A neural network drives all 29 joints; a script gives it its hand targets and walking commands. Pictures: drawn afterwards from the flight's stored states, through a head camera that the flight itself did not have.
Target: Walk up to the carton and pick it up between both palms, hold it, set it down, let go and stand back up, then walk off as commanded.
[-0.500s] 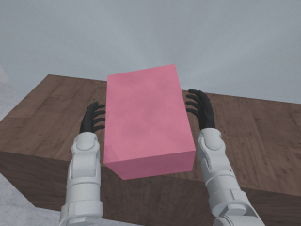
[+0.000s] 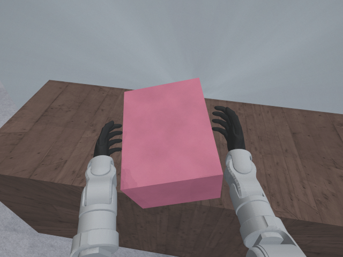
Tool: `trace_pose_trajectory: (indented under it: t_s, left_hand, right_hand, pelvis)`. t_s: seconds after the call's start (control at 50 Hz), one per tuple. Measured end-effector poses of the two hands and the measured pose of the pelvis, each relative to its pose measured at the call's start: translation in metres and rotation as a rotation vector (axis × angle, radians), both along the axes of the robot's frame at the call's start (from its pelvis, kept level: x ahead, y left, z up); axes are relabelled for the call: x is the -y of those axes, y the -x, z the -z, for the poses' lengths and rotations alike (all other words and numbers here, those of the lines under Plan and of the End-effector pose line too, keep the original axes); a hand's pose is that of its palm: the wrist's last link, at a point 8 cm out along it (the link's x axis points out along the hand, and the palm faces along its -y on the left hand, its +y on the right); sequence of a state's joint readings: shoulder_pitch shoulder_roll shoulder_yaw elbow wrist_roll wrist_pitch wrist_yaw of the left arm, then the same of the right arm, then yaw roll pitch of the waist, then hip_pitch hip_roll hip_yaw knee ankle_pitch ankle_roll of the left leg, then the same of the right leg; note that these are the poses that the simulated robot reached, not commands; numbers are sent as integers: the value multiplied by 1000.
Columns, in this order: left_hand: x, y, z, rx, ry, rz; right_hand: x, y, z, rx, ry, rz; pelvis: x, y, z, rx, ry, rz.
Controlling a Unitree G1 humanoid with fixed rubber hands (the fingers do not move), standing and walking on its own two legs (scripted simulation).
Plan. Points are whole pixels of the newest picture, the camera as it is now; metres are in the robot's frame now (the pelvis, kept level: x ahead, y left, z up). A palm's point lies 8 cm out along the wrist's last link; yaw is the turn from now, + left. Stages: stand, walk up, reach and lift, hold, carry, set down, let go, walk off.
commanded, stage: set down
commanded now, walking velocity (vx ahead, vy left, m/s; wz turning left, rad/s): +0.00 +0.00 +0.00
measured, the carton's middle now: (170, 143) +0.43 +0.00 +0.03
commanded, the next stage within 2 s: none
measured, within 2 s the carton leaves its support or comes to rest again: neither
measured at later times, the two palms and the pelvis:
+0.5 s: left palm (110, 156) +0.36 +0.15 +0.07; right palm (235, 142) +0.37 -0.15 +0.10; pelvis -0.01 +0.00 +0.00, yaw -2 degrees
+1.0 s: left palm (116, 159) +0.37 +0.14 +0.04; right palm (232, 143) +0.40 -0.16 +0.07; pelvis -0.01 -0.01 +0.00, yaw -3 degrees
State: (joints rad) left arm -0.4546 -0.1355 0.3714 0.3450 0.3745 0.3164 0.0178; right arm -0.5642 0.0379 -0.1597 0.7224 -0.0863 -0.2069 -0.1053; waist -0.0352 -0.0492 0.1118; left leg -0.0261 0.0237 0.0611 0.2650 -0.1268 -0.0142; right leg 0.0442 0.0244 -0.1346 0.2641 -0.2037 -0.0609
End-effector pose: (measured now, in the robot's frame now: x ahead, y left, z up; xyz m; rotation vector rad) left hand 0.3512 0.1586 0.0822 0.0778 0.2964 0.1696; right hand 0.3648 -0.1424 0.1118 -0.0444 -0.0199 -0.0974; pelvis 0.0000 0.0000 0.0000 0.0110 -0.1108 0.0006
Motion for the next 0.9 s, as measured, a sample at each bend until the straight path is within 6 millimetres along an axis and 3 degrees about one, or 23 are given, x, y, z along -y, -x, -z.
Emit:
trace_pose_trajectory:
  t_s: [0.22,0.62,0.9]
  left_hand:
    - [-1,-5,5,14,17,-21]
    - [16,-7,27,-23,74,-59]
    - [17,-16,40,-31,84,-92]
  right_hand:
    - [-2,-9,-2,2,8,-16]
    - [14,-11,24,-106,-26,10]
    - [15,-28,36,-129,-23,-12]
  pelvis:
    - [-1,5,-1,-63,3,10]
    - [-2,15,0,-145,-1,57]
    - [5,13,2,-218,-12,61]
